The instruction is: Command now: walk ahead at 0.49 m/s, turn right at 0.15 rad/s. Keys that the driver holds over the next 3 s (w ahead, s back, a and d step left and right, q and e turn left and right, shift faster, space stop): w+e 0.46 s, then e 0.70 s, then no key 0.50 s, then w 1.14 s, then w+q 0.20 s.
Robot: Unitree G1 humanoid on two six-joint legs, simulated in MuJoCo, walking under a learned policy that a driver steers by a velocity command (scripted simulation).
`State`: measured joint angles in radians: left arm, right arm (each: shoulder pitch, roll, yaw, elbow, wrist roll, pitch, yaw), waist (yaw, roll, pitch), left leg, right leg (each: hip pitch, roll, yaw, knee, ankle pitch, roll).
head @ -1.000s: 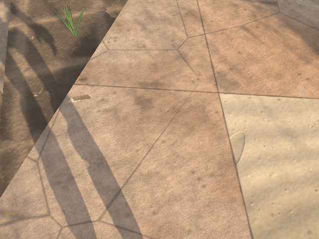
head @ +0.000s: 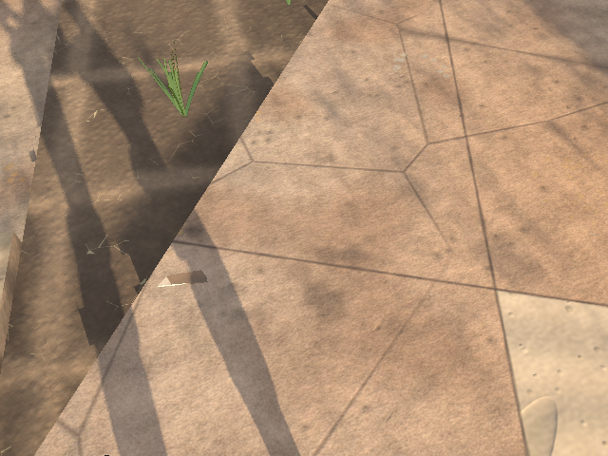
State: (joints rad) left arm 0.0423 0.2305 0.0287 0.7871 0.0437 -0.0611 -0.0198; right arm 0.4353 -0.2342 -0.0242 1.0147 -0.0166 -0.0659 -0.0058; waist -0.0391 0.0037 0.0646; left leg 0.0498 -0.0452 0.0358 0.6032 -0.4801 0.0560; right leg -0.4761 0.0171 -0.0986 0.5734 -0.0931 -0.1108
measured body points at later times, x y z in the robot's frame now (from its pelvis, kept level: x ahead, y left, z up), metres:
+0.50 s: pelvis +0.28 +0.01 +0.01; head +0.31 +0.00 +0.46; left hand +0.29 +0.29 -0.12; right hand +0.46 -0.26 -0.07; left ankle +0.42 +0.09 -0.72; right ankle +0.12 -0.07 -0.72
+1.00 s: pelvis +0.40 -0.03 +0.01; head +0.42 -0.07 +0.45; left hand +0.68 +0.09 -0.09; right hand +0.31 -0.30 -0.13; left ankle +0.43 +0.09 -0.71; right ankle +0.40 -0.13 -0.72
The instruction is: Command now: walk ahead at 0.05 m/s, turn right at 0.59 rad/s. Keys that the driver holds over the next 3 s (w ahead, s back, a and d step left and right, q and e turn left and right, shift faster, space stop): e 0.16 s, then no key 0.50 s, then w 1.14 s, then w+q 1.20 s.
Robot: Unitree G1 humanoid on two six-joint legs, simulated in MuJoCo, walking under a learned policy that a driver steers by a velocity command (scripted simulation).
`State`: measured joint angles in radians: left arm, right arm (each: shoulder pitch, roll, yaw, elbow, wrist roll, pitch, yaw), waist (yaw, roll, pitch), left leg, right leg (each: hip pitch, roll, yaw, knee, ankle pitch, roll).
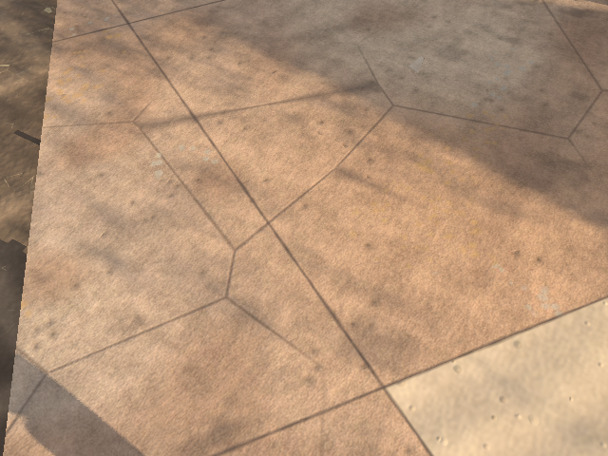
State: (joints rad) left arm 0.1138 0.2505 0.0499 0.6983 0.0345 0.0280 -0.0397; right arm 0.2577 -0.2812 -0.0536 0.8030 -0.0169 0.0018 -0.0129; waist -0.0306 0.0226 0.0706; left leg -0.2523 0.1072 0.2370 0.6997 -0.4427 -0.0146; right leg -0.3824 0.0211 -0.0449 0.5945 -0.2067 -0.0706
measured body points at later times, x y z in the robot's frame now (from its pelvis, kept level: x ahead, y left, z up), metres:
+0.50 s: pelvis +0.02 +0.02 +0.01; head +0.04 +0.03 +0.46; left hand +0.18 +0.25 -0.12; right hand +0.07 -0.26 -0.10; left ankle +0.03 +0.12 -0.72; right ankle +0.04 -0.08 -0.71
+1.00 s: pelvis +0.07 +0.02 +0.02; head +0.07 +0.03 +0.47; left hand +0.18 +0.27 -0.12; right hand +0.05 -0.26 -0.11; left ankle +0.04 +0.11 -0.72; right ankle +0.00 -0.09 -0.69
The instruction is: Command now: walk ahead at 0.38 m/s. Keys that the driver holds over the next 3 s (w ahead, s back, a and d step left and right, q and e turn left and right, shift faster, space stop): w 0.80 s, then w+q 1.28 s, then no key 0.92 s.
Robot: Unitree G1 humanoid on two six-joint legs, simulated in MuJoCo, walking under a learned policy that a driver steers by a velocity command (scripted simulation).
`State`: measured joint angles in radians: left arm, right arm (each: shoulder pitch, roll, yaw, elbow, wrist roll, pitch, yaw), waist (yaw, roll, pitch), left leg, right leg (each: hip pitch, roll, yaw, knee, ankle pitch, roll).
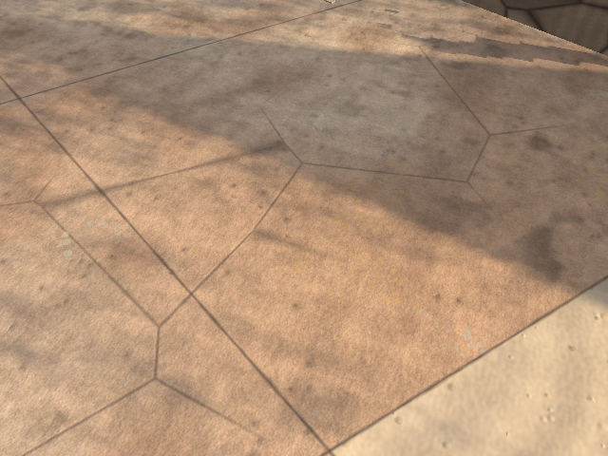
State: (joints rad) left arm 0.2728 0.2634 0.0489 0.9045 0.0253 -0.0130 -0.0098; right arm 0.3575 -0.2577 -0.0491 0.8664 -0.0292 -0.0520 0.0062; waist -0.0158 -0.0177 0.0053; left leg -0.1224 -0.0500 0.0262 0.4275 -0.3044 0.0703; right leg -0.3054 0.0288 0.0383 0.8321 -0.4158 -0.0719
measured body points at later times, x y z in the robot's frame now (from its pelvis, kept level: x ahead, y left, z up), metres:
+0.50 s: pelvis +0.24 -0.07 +0.00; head +0.26 -0.09 +0.45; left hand +0.29 +0.19 -0.12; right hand +0.30 -0.33 -0.14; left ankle +0.22 +0.07 -0.66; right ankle +0.25 -0.13 -0.74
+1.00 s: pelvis +0.52 -0.03 +0.00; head +0.55 -0.02 +0.44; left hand +0.54 +0.22 -0.15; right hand +0.62 -0.29 -0.14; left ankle +0.57 +0.02 -0.74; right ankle +0.43 -0.16 -0.65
